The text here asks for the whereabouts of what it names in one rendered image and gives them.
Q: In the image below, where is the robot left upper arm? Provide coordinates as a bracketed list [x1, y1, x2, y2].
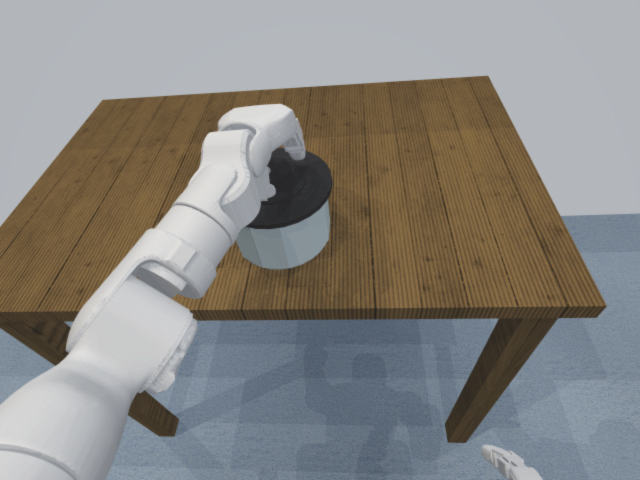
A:
[0, 275, 198, 480]

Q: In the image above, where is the left robot hand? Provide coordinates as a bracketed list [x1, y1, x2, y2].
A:
[218, 104, 305, 201]

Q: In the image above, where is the table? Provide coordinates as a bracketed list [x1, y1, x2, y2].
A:
[0, 76, 607, 443]

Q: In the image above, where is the pot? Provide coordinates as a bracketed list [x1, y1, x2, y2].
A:
[236, 200, 330, 270]

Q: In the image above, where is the right robot hand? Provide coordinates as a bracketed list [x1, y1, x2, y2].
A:
[481, 445, 543, 480]

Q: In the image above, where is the knob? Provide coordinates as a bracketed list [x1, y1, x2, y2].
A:
[267, 157, 291, 188]

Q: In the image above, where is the left robot forearm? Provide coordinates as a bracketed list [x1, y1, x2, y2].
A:
[65, 119, 272, 353]

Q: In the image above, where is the lid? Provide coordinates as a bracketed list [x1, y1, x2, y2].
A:
[245, 148, 332, 229]

